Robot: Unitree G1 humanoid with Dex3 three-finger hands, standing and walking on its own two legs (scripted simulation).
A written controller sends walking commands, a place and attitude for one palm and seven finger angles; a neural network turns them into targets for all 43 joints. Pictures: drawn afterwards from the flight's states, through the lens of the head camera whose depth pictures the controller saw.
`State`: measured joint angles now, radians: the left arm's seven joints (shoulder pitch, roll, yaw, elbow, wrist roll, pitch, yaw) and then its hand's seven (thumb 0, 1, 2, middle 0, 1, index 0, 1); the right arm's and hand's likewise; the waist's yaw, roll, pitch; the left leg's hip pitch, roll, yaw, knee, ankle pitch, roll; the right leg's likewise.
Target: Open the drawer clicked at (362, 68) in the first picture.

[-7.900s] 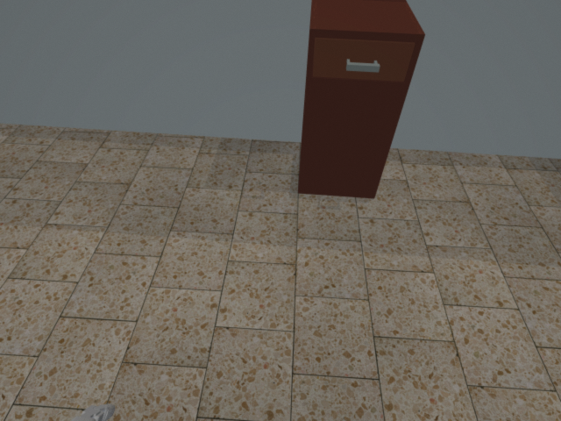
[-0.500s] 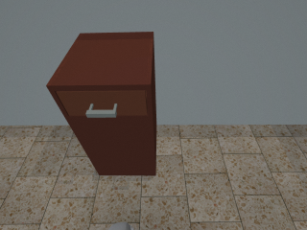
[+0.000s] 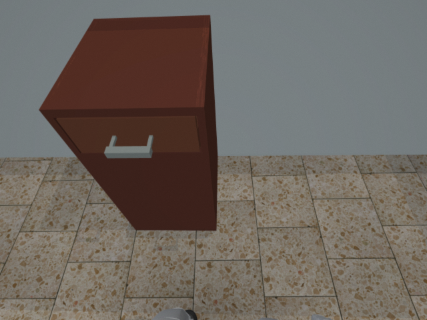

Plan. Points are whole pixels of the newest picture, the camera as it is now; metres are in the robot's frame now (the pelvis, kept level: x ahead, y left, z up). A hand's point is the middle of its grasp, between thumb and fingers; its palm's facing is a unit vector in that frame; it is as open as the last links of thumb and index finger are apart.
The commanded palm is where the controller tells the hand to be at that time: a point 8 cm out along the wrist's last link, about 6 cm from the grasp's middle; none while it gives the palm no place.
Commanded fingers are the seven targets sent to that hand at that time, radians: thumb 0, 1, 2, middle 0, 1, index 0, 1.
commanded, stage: come to a stop and stand still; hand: left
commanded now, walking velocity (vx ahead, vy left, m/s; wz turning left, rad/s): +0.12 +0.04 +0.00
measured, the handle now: (130, 145) +0.51 +0.27 -0.05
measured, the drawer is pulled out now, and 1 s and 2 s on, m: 0.00 0.00 0.00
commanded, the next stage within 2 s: look again from close up in 1.42 s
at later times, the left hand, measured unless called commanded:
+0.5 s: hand out of the picture -0.02 +0.16 -0.14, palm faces +0.13 -0.95 -0.28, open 7.3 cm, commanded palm none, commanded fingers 0.00 0.90 0.90 -0.20 -0.30 -0.20 -0.30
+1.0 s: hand out of the picture -0.05 +0.19 -0.17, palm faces +0.08 -0.99 -0.15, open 7.4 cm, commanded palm none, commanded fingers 0.00 0.90 0.90 -0.20 -0.30 -0.20 -0.30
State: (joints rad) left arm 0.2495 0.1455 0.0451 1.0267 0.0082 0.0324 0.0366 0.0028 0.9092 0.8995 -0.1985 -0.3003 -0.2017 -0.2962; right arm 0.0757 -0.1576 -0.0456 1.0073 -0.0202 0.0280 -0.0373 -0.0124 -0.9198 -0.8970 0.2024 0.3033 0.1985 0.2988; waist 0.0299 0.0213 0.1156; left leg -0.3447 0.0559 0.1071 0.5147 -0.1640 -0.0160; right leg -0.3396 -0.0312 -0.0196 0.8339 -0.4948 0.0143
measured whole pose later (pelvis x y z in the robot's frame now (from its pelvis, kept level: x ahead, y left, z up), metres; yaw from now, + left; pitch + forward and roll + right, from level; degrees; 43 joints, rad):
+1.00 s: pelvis -0.02 +0.03 +0.02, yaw +2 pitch -1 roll +0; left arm 0.29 0.14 0.00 1.16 0.01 0.00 0.02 0.00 0.91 0.90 -0.20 -0.30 -0.20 -0.30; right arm 0.28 -0.15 0.01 1.12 -0.01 -0.01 -0.03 0.00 -0.92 -0.90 0.20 0.30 0.19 0.30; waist 0.02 -0.02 0.01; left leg -0.13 0.01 0.03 0.41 -0.27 0.00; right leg -0.18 -0.06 -0.05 0.41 -0.22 0.04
